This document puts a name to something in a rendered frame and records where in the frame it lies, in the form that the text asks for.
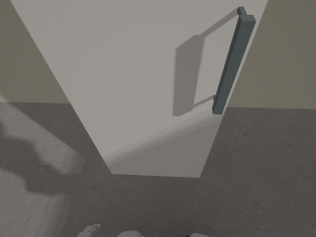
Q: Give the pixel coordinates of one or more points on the left robot hand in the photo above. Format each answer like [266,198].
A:
[90,231]

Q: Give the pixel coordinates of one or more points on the fridge door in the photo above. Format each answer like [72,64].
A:
[141,74]

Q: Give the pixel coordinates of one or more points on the handle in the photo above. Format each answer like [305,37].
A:
[240,40]

